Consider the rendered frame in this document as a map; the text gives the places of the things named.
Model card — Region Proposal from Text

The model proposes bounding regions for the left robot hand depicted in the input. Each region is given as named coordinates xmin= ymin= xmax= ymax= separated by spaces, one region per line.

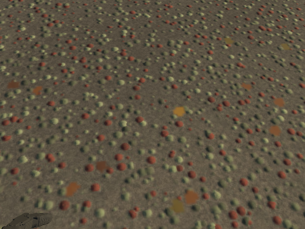
xmin=2 ymin=213 xmax=52 ymax=229

